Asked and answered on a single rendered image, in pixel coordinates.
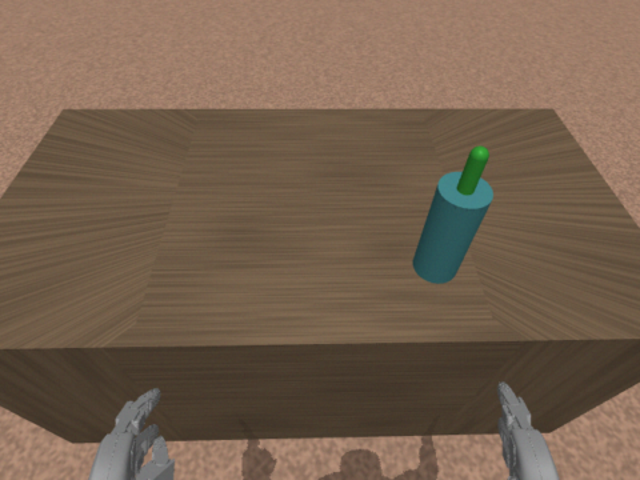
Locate bottle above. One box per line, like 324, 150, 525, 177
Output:
413, 146, 493, 284

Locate right robot hand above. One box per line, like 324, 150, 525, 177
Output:
497, 382, 560, 480

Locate left robot hand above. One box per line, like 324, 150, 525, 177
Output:
88, 388, 175, 480

